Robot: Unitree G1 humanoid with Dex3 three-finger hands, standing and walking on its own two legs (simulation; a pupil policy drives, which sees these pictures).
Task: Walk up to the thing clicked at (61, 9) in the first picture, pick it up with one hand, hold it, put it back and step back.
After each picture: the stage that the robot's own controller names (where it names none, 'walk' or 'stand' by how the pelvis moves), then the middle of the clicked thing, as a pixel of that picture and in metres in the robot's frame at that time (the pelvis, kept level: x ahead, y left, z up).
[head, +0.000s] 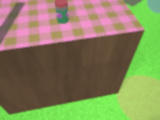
stand; (62, 11) +0.78 +0.14 +0.00
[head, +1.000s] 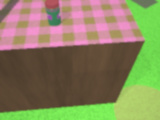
rise first; (53, 12) +0.70 +0.20 +0.03
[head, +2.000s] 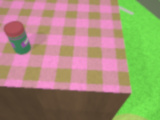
stand; (18, 38) +0.48 +0.28 +0.04
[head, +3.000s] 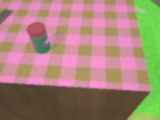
stand; (39, 38) +0.50 +0.22 +0.03
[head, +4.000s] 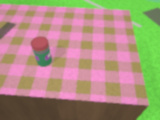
stand; (42, 52) +0.48 +0.19 +0.00
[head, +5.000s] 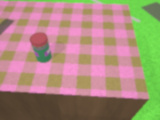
stand; (41, 48) +0.49 +0.20 +0.01
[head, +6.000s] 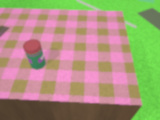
stand; (35, 55) +0.47 +0.22 +0.00
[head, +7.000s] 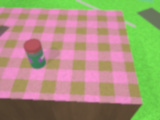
stand; (35, 54) +0.47 +0.22 +0.00
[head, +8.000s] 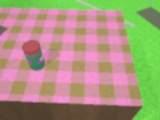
rise first; (34, 56) +0.46 +0.22 +0.00
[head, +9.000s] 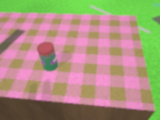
rise first; (48, 57) +0.47 +0.20 +0.01
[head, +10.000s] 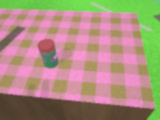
go down; (48, 54) +0.47 +0.20 +0.01
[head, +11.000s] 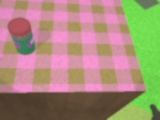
go down; (23, 37) +0.48 +0.18 +0.04
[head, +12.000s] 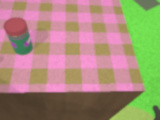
approach; (19, 37) +0.48 +0.19 +0.05
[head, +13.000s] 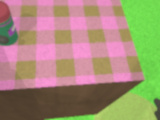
close in; (1, 25) +0.48 +0.20 +0.08
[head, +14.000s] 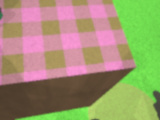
lift; out of the picture +0.55 +0.21 +0.10
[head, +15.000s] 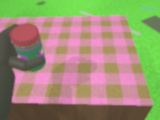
lift; (30, 49) +0.33 +0.16 +0.22
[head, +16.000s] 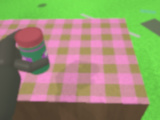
hold; (34, 51) +0.32 +0.15 +0.21
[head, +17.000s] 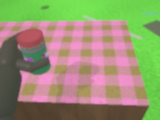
hold; (35, 52) +0.33 +0.15 +0.20
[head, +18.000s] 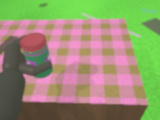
hold; (38, 56) +0.33 +0.15 +0.18
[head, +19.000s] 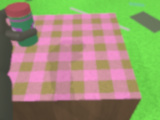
crouch; (23, 25) +0.43 +0.18 +0.21
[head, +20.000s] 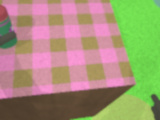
lower; (1, 27) +0.49 +0.20 +0.06
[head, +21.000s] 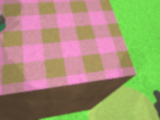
lower; out of the picture +0.53 +0.20 +0.09
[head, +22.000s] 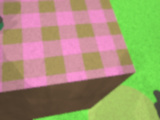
lower; out of the picture +0.53 +0.21 +0.09
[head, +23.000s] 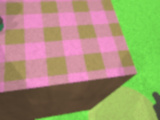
lower; out of the picture +0.52 +0.22 +0.09
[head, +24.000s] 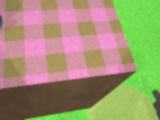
rest; out of the picture +0.53 +0.21 +0.09
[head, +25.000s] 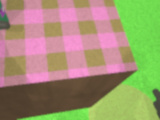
withdraw; out of the picture +0.53 +0.20 +0.09
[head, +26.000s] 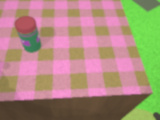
sink last; (29, 35) +0.49 +0.18 +0.06
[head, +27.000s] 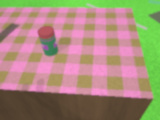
stand; (48, 41) +0.53 +0.20 +0.05
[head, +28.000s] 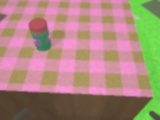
stand; (40, 35) +0.52 +0.19 +0.06
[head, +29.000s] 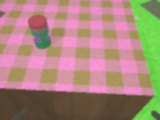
stand; (40, 32) +0.52 +0.19 +0.07
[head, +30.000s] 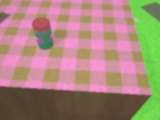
stand; (43, 34) +0.53 +0.19 +0.05
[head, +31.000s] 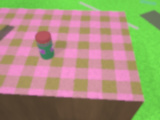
walk; (45, 45) +0.53 +0.19 +0.00
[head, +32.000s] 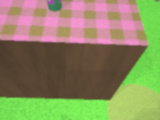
walk; out of the picture +0.71 +0.17 +0.03
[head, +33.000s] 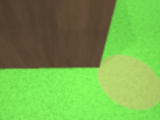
walk; out of the picture +1.04 +0.27 +0.03
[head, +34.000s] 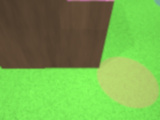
stand; out of the picture +1.12 +0.25 +0.02
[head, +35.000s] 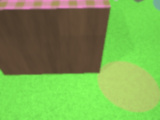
stand; out of the picture +1.12 +0.26 +0.00
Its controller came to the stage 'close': yes
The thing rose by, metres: 0.22
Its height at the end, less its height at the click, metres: +0.00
